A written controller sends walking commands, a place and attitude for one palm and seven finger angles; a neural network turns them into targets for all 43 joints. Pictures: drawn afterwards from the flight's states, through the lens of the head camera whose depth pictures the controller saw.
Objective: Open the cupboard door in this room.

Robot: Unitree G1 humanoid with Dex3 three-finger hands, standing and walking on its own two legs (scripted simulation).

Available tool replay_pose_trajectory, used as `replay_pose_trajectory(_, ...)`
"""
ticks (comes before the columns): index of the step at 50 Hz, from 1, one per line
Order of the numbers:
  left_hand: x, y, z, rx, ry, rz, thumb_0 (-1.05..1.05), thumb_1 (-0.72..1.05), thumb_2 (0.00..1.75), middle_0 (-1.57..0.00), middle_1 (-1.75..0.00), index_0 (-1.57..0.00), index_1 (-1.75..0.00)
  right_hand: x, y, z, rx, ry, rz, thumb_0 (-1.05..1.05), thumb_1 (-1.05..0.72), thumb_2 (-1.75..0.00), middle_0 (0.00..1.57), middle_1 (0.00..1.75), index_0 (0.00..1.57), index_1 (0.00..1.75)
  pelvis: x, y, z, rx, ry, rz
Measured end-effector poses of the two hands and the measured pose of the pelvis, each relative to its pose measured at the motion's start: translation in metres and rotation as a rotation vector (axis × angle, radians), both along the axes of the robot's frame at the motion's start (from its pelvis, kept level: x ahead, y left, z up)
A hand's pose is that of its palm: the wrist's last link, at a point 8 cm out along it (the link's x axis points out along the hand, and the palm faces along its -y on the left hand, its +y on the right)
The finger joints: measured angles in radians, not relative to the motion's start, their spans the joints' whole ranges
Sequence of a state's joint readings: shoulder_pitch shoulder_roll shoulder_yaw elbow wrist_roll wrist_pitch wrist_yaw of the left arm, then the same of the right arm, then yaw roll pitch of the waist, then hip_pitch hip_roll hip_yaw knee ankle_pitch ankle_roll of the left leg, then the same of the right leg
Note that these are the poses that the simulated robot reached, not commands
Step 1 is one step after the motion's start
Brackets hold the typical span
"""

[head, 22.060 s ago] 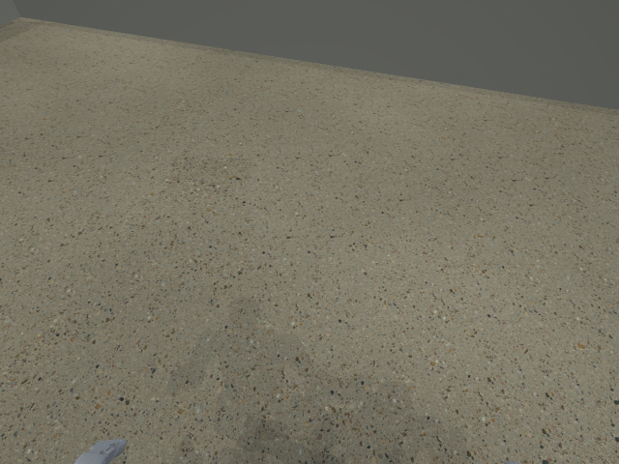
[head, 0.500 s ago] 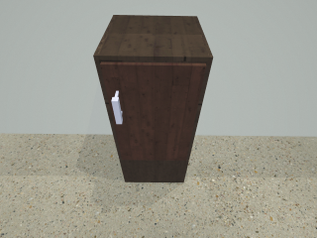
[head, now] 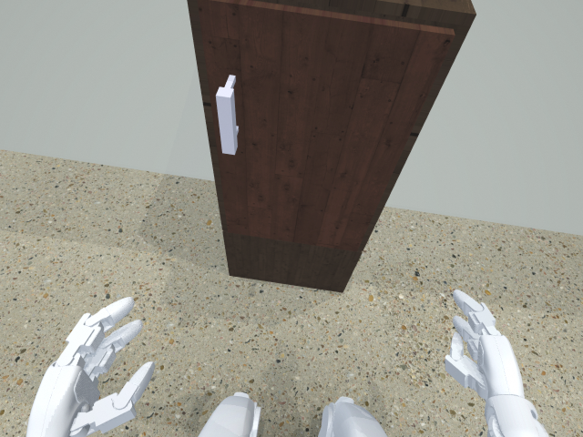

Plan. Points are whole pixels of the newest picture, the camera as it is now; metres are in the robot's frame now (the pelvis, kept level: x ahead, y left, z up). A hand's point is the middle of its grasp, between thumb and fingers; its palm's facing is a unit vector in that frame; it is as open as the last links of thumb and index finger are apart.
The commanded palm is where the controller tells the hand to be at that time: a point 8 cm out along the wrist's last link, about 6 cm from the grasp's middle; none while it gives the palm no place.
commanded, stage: raise the hand with hooked fingers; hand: left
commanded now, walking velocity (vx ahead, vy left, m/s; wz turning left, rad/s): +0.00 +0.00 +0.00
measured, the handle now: (230, 115) +0.59 +0.18 +0.07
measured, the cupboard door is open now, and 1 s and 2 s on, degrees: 0 0 0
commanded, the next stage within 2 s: move the hooked fingers beside the handle in 1.58 s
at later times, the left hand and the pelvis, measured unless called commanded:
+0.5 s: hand (113, 305) +0.24 +0.25 +0.05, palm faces +0.04 -0.99 -0.10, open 12.2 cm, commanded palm +0.22 +0.30 +0.06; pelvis +0.01 +0.01 +0.01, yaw +0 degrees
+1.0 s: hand (90, 262) +0.28 +0.29 +0.07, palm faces -0.02 -1.00 -0.07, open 13.9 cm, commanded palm +0.26 +0.34 +0.07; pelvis +0.01 +0.03 +0.02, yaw +0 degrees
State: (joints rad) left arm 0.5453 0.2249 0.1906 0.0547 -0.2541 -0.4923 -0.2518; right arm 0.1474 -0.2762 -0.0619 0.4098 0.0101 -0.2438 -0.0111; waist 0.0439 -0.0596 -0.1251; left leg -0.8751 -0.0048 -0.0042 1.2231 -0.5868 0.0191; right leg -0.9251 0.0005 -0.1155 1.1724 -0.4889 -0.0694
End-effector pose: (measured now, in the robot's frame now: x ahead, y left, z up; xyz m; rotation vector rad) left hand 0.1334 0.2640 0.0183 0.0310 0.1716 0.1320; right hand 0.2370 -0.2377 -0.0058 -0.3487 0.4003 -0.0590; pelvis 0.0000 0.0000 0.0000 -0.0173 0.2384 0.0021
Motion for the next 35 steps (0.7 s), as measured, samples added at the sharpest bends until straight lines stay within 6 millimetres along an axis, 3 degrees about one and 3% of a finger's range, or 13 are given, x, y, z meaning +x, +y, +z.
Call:
replay_pose_trajectory(3,0.006,0.009,0.03,0.075,-0.161,0.018,0.02,0.43,0.7,-0.23,-0.61,-0.23,-0.61,0.005,0.018,-0.028,0.032,0.062,0.047,0.01,-0.91,-0.9,0.2,0.3,0.2,0.3,0.002,-0.001,-0.007,-0.024,0.024,0.022)
replay_pose_trajectory(6,0.034,0.004,0.048,0.112,-0.28,-0.08,0.02,0.36,0.67,-0.23,-0.65,-0.23,-0.65,-0.002,0.034,-0.057,0.083,0.133,0.068,0.01,-0.91,-0.9,0.2,0.3,0.2,0.3,0.001,0.0,-0.013,-0.038,0.046,0.033)
replay_pose_trajectory(11,0.084,-0.008,0.025,0.028,-0.101,-0.274,0.01,0.24,0.62,-0.24,-0.73,-0.24,-0.73,-0.036,0.04,-0.084,0.176,0.254,-0.025,0.01,-0.91,-0.9,0.21,0.3,0.21,0.3,0.001,0.001,-0.011,-0.028,0.069,0.013)
replay_pose_trajectory(15,0.093,0.002,0.024,-0.023,0.02,-0.225,0.01,0.15,0.58,-0.25,-0.79,-0.25,-0.79,-0.067,0.027,-0.079,0.182,0.318,-0.135,0.02,-0.9,-0.9,0.21,0.3,0.21,0.3,0.009,0.003,0.001,-0.013,0.068,-0.01)
replay_pose_trajectory(21,0.084,0.031,0.053,0.065,-0.122,-0.049,0.01,0.01,0.52,-0.26,-0.88,-0.26,-0.88,-0.088,-0.001,-0.065,0.094,0.354,-0.196,0.02,-0.91,-0.9,0.21,0.3,0.21,0.3,0.016,0.008,0.01,-0.013,0.066,-0.006)
replay_pose_trajectory(29,0.094,0.031,0.028,0.028,-0.082,-0.193,0.0,-0.18,0.44,-0.27,-1.0,-0.27,-1.0,-0.075,-0.014,-0.052,0.014,0.296,-0.184,0.02,-0.91,-0.9,0.2,0.3,0.2,0.3,0.011,0.015,0.006,-0.023,0.061,0.001)
replay_pose_trajectory(35,0.105,0.045,0.055,0.043,-0.177,-0.16,0.0,-0.32,0.38,-0.29,-1.09,-0.29,-1.09,-0.061,0.004,-0.034,0.036,0.231,-0.151,0.01,-0.91,-0.9,0.2,0.3,0.2,0.3,0.011,0.018,0.014,-0.027,0.036,-0.001)
